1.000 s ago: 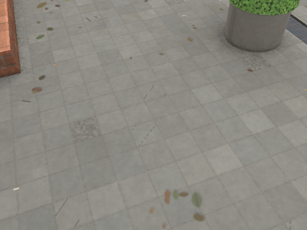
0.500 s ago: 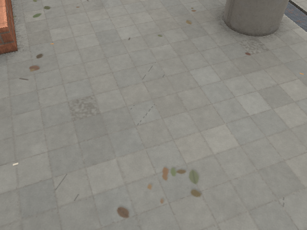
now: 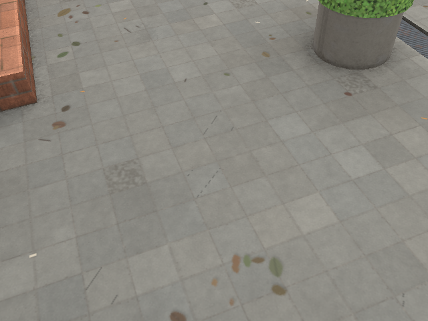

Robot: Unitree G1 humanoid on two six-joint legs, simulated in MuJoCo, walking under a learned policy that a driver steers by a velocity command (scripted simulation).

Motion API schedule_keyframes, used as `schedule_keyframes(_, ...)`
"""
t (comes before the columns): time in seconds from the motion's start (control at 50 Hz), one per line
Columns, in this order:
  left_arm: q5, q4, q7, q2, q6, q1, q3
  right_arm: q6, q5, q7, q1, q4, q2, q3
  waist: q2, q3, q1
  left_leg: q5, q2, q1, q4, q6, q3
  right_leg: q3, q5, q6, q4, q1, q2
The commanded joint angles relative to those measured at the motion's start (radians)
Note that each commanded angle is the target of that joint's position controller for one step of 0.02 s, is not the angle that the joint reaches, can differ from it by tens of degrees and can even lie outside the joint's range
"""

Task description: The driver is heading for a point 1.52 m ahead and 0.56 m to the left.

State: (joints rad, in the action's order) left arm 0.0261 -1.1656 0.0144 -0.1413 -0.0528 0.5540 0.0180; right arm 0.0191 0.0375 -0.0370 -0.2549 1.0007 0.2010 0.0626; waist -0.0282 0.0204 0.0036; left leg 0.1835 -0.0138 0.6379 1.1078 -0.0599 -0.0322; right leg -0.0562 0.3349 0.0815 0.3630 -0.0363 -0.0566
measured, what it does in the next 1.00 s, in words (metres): walks ahead: left foot, then right foot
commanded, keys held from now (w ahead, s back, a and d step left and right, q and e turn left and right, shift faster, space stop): w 0.46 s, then w+q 0.54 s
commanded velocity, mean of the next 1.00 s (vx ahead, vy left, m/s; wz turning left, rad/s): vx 0.48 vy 0.00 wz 0.20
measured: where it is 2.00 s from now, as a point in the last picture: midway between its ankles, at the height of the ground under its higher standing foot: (167, 216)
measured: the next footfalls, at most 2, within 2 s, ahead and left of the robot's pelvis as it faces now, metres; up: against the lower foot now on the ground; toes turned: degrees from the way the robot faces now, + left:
left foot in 0.30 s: +0.30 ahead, +0.09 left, +0.00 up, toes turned +3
right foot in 0.84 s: +0.61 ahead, -0.07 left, +0.00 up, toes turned +8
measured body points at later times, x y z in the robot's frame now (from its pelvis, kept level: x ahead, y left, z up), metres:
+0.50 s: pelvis +0.24 +0.04 +0.00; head +0.26 +0.04 +0.45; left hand +0.27 +0.28 -0.15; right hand +0.26 -0.21 -0.15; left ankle +0.26 +0.09 -0.74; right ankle +0.22 -0.10 -0.66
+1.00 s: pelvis +0.51 +0.00 +0.00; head +0.55 +0.00 +0.45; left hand +0.57 +0.27 -0.12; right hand +0.61 -0.25 -0.15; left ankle +0.42 +0.11 -0.65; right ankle +0.57 -0.08 -0.74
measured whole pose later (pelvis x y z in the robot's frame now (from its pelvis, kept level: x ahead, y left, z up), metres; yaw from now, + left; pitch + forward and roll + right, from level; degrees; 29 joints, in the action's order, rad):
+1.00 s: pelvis +0.51 +0.00 +0.00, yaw +14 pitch +1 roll +0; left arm 0.03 -0.90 0.01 -0.20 -0.10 0.17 0.05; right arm 0.04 0.02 -0.01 -0.30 0.92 0.26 0.08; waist -0.05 -0.04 -0.02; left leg 0.32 0.01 0.45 1.17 -0.10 -0.01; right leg -0.12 0.17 0.04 0.42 -0.27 0.00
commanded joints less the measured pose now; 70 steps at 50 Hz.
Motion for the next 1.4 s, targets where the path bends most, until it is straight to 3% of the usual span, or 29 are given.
schedule_keyframes(0.02,-0.009,0.040,-0.004,-0.094,-0.040,0.009,0.004,0.008,0.003,-0.015,0.093,-0.055,0.048,-0.003,0.104,-0.191,-0.022,-0.104,0.023,0.179,0.005,0.022,0.038,0.222,-0.145,0.060,-0.223,-0.058,0.225)
schedule_keyframes(0.14,-0.012,0.023,0.020,-0.099,-0.043,0.119,-0.006,0.011,-0.013,-0.011,0.336,-0.130,0.012,-0.040,0.154,-0.216,0.053,-0.158,0.020,0.129,-0.307,0.031,0.115,0.156,-0.494,0.084,-0.217,0.033,0.236)
schedule_keyframes(0.2,0.003,0.014,0.025,-0.121,-0.042,0.129,-0.007,0.023,-0.008,-0.016,0.392,-0.157,0.013,-0.047,0.145,-0.208,0.067,-0.120,0.009,0.072,-0.451,-0.012,0.139,0.135,-0.641,0.099,-0.177,0.122,0.262)
schedule_keyframes(0.24,0.004,0.024,0.022,-0.143,-0.045,0.080,-0.004,0.033,-0.009,-0.010,0.330,-0.147,0.027,-0.043,0.154,-0.157,0.024,-0.055,-0.031,-0.073,-0.508,-0.055,0.158,0.102,-0.895,0.089,-0.082,0.142,0.264)
schedule_keyframes(0.28,0.005,0.026,0.012,-0.169,-0.043,0.047,0.004,0.045,-0.018,0.012,0.096,-0.073,0.069,-0.021,0.154,-0.017,-0.071,0.012,-0.092,-0.360,-0.553,-0.090,0.180,0.076,-1.122,0.079,0.205,0.126,0.251)
schedule_keyframes(0.3,-0.005,0.032,0.004,-0.175,-0.046,0.024,0.006,0.056,-0.009,0.021,-0.061,-0.030,0.104,-0.004,0.145,0.066,-0.150,-0.018,-0.036,-0.607,-0.607,-0.119,0.118,0.055,-0.981,0.068,0.414,-0.016,0.229)
schedule_keyframes(0.32,-0.025,0.063,-0.012,-0.098,-0.050,0.056,-0.012,0.060,0.020,0.029,-0.196,-0.015,0.200,0.023,0.002,0.216,-0.161,0.217,0.235,-0.898,-0.643,-0.197,-0.247,0.028,-0.570,0.040,0.736,-0.285,0.161)
schedule_keyframes(0.34,-0.035,0.061,-0.022,-0.083,-0.050,0.101,-0.002,0.043,0.001,0.018,-0.218,-0.002,0.230,0.038,-0.171,0.328,-0.126,0.278,0.432,-1.029,-0.800,-0.308,-0.712,0.046,0.176,0.019,1.029,-0.533,-0.018)
schedule_keyframes(0.36,-0.012,0.086,-0.018,-0.173,-0.044,-0.026,0.023,0.038,-0.019,0.012,-0.140,-0.001,0.190,0.031,-0.046,0.174,-0.115,0.360,0.369,-0.920,-0.833,-0.274,-0.614,0.116,0.110,0.046,1.056,-0.647,0.047)
schedule_keyframes(0.4,-0.001,0.127,-0.017,-0.114,-0.045,-0.146,0.022,0.057,-0.020,0.010,0.003,-0.012,0.086,0.010,0.018,-0.068,-0.041,0.201,0.300,-0.598,-0.912,-0.211,-0.373,0.105,-0.028,0.035,0.912,-0.612,0.131)
schedule_keyframes(0.42,0.012,0.134,-0.018,-0.101,-0.035,-0.147,0.026,0.065,-0.020,0.016,0.008,0.002,0.044,-0.003,0.001,-0.095,-0.004,0.122,0.253,-0.492,-0.932,-0.179,-0.298,0.112,-0.052,0.022,0.849,-0.537,0.150)
schedule_keyframes(0.46,0.020,0.120,-0.026,-0.065,-0.010,-0.106,0.023,0.077,-0.016,0.025,-0.027,0.021,0.022,-0.012,-0.019,-0.097,0.031,-0.007,0.215,-0.417,-0.951,-0.168,-0.205,0.094,-0.074,-0.001,0.807,-0.465,0.149)
schedule_keyframes(0.52,0.019,0.166,-0.031,-0.084,0.006,-0.211,0.034,0.084,-0.023,0.031,-0.082,0.027,0.066,-0.008,-0.029,-0.128,0.040,-0.095,0.183,-0.378,-0.975,-0.178,-0.147,0.055,-0.149,-0.043,0.691,-0.513,0.161)
schedule_keyframes(0.66,-0.005,0.304,-0.036,-0.088,-0.001,-0.552,0.027,0.084,-0.035,0.049,-0.235,0.031,0.089,-0.020,-0.026,-0.133,-0.043,-0.327,0.162,-0.495,-0.928,-0.149,-0.151,0.023,-0.360,-0.098,0.346,-0.568,0.106)
schedule_keyframes(0.74,-0.011,0.351,-0.038,-0.111,-0.007,-0.633,0.030,0.072,-0.015,0.049,-0.267,0.019,0.124,-0.005,-0.070,-0.120,-0.068,-0.363,0.180,-0.620,-0.860,-0.167,-0.195,0.041,-0.291,-0.086,0.231,-0.553,0.093)
schedule_keyframes(0.78,-0.018,0.363,-0.034,-0.136,-0.022,-0.600,0.036,0.067,-0.008,0.056,-0.249,0.009,0.137,0.004,-0.061,-0.103,-0.037,-0.421,0.193,-0.627,-0.792,-0.144,-0.218,0.041,-0.212,-0.067,0.162,-0.447,0.072)
schedule_keyframes(0.82,-0.012,0.302,-0.019,-0.182,-0.049,-0.367,0.057,0.071,-0.018,0.048,-0.207,-0.012,0.149,0.013,-0.008,0.023,0.068,-0.527,0.123,-0.561,-0.530,-0.106,-0.166,0.034,-0.202,-0.030,0.067,-0.118,0.048)
schedule_keyframes(0.84,0.014,0.286,-0.004,-0.258,-0.063,-0.199,0.078,0.078,-0.031,0.042,-0.190,-0.051,0.106,0.003,0.077,0.170,0.129,-0.322,0.060,-0.408,-0.263,-0.085,-0.117,0.225,-0.069,0.019,0.048,0.134,0.243)
schedule_keyframes(0.86,0.036,0.296,-0.003,-0.358,-0.053,-0.151,0.101,0.074,-0.078,0.041,-0.298,-0.086,-0.006,-0.015,0.320,0.322,0.083,0.293,-0.096,-0.075,0.055,-0.043,-0.004,0.659,-0.003,0.140,-0.024,0.412,0.516)
schedule_keyframes(0.88,0.021,0.308,-0.004,-0.278,-0.034,-0.221,0.091,0.060,-0.051,0.050,-0.274,-0.073,0.105,0.007,0.209,0.282,0.056,0.316,-0.029,0.013,0.169,-0.059,-0.036,0.741,0.104,0.144,-0.082,0.320,0.501)
schedule_keyframes(0.92,0.013,0.323,-0.009,-0.159,-0.039,-0.337,0.059,0.052,-0.030,0.036,-0.149,-0.094,0.088,0.013,0.057,0.051,0.025,0.153,0.051,0.005,0.139,-0.054,-0.042,0.446,-0.023,0.097,-0.123,0.055,0.413)
schedule_keyframes(0.96,0.004,0.300,-0.004,-0.128,-0.049,-0.324,0.049,0.028,-0.006,0.019,-0.134,-0.104,0.067,0.017,0.111,-0.012,-0.010,0.120,0.087,-0.038,0.092,-0.039,-0.032,0.267,-0.180,0.056,-0.155,-0.062,0.343)
schedule_keyframes(1.0,-0.006,0.275,-0.006,-0.118,-0.066,-0.276,0.047,0.005,-0.002,0.007,-0.121,-0.119,0.048,0.018,0.120,-0.013,-0.022,0.093,0.088,-0.035,0.090,-0.031,-0.017,0.183,-0.304,0.054,-0.166,-0.077,0.329)
schedule_keyframes(1.24,-0.005,0.240,0.001,-0.212,-0.067,-0.153,0.067,-0.006,0.000,-0.039,0.279,-0.293,0.062,-0.005,0.109,-0.115,0.031,-0.115,0.085,-0.028,-0.414,-0.033,0.132,-0.129,-0.483,0.043,-0.202,0.018,0.337)
schedule_keyframes(1.3,-0.002,0.228,0.009,-0.241,-0.042,-0.127,0.074,-0.005,0.008,-0.033,0.261,-0.301,0.082,0.004,0.129,-0.087,0.015,0.018,0.018,-0.109,-0.476,-0.082,0.183,-0.184,-0.817,0.027,-0.054,0.114,0.349)
schedule_keyframes(1.34,-0.003,0.231,0.010,-0.271,-0.019,-0.130,0.081,0.005,0.010,-0.021,0.089,-0.257,0.113,0.024,0.126,0.020,-0.058,0.072,-0.065,-0.309,-0.538,-0.127,0.202,-0.214,-0.986,0.015,0.237,0.117,0.340)
schedule_keyframes(1.36,-0.003,0.245,0.007,-0.267,-0.012,-0.135,0.078,0.014,0.019,-0.007,-0.077,-0.203,0.152,0.045,0.072,0.119,-0.128,0.056,-0.067,-0.548,-0.598,-0.160,0.150,-0.231,-0.833,-0.015,0.485,-0.013,0.318)
schedule_keyframes(1.38,-0.019,0.309,-0.005,-0.178,-0.013,-0.116,0.057,0.018,0.029,0.009,-0.151,-0.201,0.266,0.075,-0.114,0.230,-0.126,0.215,0.214,-0.857,-0.639,-0.253,-0.260,-0.230,-0.279,-0.064,0.828,-0.382,0.236)
schedule_keyframes(1.4,-0.011,0.373,-0.020,-0.194,-0.025,-0.178,0.064,0.007,-0.006,0.017,-0.140,-0.228,0.327,0.086,-0.175,0.289,-0.102,0.139,0.372,-0.950,-0.808,-0.341,-0.726,-0.050,0.223,-0.103,1.049,-0.637,0.063)
Keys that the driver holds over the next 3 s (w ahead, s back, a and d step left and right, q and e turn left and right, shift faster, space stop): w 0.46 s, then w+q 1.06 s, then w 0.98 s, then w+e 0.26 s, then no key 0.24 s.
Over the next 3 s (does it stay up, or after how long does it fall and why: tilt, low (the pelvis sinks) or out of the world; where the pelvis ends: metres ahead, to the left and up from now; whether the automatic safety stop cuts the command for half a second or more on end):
stays up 1.39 0.62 -0.02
